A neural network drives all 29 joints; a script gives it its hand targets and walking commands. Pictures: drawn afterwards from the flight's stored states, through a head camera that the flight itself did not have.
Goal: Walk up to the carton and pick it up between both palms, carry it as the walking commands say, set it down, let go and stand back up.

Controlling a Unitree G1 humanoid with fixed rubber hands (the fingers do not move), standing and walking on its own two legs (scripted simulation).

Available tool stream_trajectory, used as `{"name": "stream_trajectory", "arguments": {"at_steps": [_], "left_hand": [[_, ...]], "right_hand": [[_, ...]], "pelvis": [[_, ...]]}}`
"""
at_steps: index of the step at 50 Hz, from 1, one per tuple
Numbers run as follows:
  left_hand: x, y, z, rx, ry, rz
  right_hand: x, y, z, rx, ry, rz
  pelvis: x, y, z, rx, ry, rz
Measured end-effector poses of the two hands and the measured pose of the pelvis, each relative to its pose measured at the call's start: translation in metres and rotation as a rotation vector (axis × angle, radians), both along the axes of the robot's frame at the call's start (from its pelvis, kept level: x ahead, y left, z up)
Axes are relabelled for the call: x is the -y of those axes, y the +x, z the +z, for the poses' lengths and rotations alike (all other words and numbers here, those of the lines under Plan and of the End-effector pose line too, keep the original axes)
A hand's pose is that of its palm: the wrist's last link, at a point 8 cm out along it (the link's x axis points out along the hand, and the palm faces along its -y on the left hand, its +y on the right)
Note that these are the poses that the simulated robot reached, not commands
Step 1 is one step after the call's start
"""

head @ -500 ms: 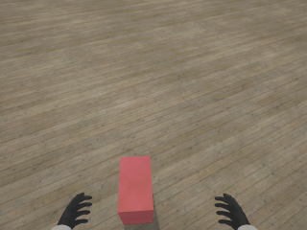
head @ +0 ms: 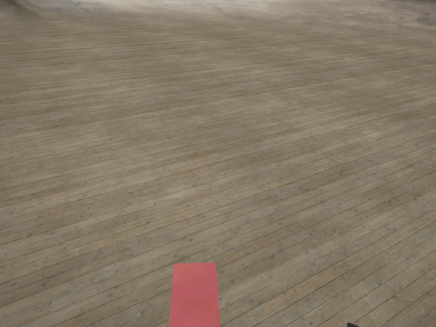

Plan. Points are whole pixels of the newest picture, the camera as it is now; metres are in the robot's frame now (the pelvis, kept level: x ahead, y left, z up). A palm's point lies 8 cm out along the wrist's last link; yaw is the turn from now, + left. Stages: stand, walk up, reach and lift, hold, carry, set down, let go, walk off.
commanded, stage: stand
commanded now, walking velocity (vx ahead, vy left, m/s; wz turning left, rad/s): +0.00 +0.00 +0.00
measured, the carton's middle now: (194, 317) +0.42 +0.07 -0.62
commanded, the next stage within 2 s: none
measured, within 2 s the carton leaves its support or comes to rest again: neither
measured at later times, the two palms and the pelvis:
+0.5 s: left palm out of the picture +0.01 +0.28 -0.12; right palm out of the picture +0.01 -0.27 -0.10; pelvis -0.05 +0.01 +0.00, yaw -1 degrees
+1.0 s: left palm out of the picture -0.02 +0.28 -0.12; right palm out of the picture -0.02 -0.28 -0.11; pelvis -0.06 +0.00 +0.00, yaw -1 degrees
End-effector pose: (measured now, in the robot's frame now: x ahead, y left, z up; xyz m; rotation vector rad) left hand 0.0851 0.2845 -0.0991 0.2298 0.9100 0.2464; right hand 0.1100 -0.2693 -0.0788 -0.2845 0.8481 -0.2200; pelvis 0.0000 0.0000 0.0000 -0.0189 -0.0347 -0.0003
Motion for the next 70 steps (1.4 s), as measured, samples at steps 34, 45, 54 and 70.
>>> {"name": "stream_trajectory", "arguments": {"at_steps": [34,45,54,70], "left_hand": [[0.0,-0.094,-0.021,-0.186,-0.019,-0.029],[0.0,-0.107,-0.023,-0.229,-0.02,-0.02],[0.0,-0.11,-0.023,-0.254,-0.014,-0.012],[0.0,-0.104,-0.02,-0.275,-0.004,-0.003]], "right_hand": [[0.004,-0.127,-0.032,-0.242,0.032,-0.076],[0.009,-0.134,-0.033,-0.279,0.026,-0.072],[0.013,-0.131,-0.031,-0.284,0.026,-0.072],[0.018,-0.124,-0.031,-0.32,0.023,-0.058]], "pelvis": [[-0.005,-0.055,0.002,0.038,0.009,-0.017],[-0.004,-0.062,0.003,0.041,0.01,-0.015],[-0.001,-0.064,0.005,0.048,0.012,-0.011],[0.003,-0.063,0.007,0.042,0.012,0.0]]}}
